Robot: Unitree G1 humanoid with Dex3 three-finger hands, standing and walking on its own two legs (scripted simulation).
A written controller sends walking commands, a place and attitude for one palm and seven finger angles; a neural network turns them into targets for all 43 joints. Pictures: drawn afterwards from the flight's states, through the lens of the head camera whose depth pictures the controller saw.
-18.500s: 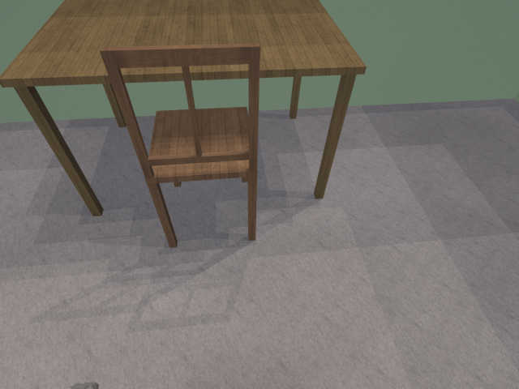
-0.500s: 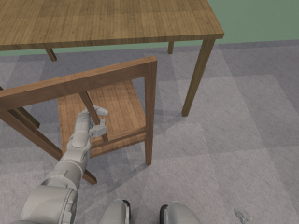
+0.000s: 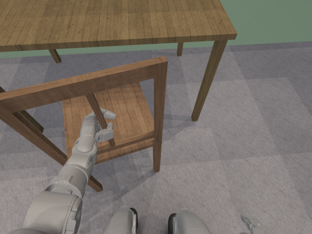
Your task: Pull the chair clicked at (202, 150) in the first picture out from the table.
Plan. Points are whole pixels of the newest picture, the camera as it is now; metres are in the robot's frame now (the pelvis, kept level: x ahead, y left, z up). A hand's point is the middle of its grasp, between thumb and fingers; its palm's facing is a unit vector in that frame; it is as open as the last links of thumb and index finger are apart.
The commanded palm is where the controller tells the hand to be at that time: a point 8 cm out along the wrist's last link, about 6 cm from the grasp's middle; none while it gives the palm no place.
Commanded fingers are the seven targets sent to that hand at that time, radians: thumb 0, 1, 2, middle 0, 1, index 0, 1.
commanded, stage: stop walking, hand still on the chair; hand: left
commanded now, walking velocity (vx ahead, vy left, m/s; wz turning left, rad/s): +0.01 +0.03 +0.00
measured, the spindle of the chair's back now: (103, 124) +0.42 +0.16 -0.04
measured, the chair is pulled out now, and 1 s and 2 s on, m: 0.18 0.19 0.19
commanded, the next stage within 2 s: open the thumb and straighten the fingers in 1.00 s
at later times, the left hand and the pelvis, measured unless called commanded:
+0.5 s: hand (109, 134) +0.38 +0.13 -0.03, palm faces +0.02 -0.98 -0.18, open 5.0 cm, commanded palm +0.36 +0.18 -0.02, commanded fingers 0.00 0.90 0.90 -0.50 -1.45 -0.50 -1.45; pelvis +0.07 +0.00 +0.03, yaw +0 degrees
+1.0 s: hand (109, 133) +0.39 +0.13 -0.03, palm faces +0.03 -0.98 -0.18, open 5.1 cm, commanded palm +0.37 +0.18 -0.02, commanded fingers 0.00 0.90 0.90 -0.50 -1.45 -0.50 -1.45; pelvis +0.12 +0.00 +0.04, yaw +0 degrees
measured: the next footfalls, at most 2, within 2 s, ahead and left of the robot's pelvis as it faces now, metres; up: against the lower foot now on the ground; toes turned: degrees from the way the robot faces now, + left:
none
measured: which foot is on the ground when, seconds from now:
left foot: down 0.00-1.00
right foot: down 0.00-1.00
